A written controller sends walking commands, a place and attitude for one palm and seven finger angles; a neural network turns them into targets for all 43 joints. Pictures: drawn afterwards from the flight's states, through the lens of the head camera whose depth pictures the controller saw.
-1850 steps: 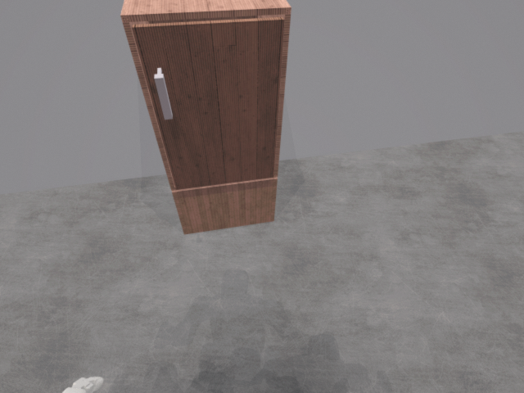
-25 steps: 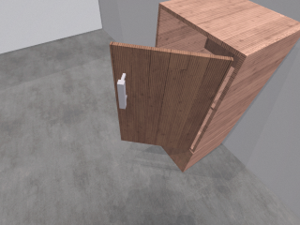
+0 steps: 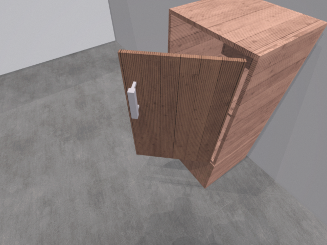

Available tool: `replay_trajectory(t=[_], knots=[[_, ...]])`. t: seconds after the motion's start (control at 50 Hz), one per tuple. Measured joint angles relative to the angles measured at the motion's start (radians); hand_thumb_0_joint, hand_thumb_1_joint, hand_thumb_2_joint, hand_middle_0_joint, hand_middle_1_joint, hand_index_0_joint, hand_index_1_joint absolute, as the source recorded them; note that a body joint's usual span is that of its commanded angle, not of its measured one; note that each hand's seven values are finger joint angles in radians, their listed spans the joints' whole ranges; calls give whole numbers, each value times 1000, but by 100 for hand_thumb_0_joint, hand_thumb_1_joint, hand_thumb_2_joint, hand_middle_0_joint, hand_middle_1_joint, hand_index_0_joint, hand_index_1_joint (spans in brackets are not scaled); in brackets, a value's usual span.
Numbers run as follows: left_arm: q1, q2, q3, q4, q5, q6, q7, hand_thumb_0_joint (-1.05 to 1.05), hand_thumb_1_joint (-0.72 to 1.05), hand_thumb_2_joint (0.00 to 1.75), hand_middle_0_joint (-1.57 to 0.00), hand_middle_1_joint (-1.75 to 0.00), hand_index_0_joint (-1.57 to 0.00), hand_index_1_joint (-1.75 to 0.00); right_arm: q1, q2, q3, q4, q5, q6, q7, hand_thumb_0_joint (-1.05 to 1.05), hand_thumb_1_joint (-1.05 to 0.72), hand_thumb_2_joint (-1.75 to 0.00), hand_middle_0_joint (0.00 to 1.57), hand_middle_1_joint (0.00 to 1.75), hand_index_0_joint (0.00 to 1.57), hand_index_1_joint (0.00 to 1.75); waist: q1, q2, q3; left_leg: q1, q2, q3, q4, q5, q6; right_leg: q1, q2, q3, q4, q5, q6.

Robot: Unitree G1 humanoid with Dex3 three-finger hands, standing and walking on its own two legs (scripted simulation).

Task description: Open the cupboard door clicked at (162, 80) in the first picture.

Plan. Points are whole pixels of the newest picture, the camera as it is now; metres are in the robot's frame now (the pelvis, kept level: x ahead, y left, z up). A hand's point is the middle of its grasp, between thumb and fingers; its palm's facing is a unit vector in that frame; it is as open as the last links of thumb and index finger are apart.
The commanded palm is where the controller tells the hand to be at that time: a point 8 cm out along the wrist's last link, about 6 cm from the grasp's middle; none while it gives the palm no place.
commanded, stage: look again from close up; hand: left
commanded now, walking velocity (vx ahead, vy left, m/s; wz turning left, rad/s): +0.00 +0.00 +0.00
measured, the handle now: (134, 100) +0.58 +0.14 -0.01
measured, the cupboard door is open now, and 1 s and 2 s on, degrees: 47 47 47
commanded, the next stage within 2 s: raise the hand with hooked fingers in 0.54 s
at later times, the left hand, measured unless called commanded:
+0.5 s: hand out of the picture +0.03 +0.16 -0.18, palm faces -0.01 -0.98 -0.18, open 7.3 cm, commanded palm none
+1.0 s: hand (115, 215) +0.20 +0.14 -0.04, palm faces -0.09 -1.00 -0.03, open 8.2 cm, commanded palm +0.16 +0.22 -0.05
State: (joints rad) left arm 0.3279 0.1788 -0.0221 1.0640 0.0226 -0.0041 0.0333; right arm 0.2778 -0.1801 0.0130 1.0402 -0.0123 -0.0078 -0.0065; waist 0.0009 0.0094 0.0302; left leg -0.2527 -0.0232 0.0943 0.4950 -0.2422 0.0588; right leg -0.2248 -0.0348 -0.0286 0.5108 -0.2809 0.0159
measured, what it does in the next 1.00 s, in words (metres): lowers itself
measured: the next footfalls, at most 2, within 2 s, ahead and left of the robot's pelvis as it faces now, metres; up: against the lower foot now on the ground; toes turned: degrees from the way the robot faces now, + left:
none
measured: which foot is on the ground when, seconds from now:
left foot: down 0.00-1.00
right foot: down 0.00-1.00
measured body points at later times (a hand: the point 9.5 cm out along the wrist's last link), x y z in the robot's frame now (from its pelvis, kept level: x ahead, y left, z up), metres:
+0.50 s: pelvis +0.02 -0.02 +0.00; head +0.04 +0.00 +0.45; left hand +0.03 +0.21 -0.16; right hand +0.03 -0.24 -0.15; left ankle +0.02 +0.08 -0.74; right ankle -0.01 -0.13 -0.74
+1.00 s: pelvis -0.01 -0.04 -0.07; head +0.04 -0.03 +0.38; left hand +0.20 +0.19 -0.04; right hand +0.22 -0.29 -0.11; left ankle +0.02 +0.08 -0.74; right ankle +0.00 -0.13 -0.74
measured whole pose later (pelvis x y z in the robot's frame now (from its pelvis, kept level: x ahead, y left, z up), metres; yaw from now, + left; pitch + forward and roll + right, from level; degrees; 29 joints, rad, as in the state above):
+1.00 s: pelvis -0.01 -0.04 -0.07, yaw +1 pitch +13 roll +1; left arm 0.32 0.20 0.15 0.24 -0.23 -0.56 -0.39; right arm 0.14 -0.27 -0.06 0.55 0.02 -0.25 0.00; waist -0.01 -0.04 -0.15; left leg -0.79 0.03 0.05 1.03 -0.46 0.01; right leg -0.75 -0.01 -0.07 1.05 -0.52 -0.04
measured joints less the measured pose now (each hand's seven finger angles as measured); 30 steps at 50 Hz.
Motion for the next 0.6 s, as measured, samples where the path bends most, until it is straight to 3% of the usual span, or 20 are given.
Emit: replay_trajectory(t=[0.6], knots=[[-61,-9,8,33,-3,-8,3,0,92,90,-20,-30,-20,-30,-36,26,1,87,3,-18,-19,1,-92,-90,20,30,20,30,2,-41,0,55,24,-2,-43,-14,-30,57,27,0,-54,-8,-22]])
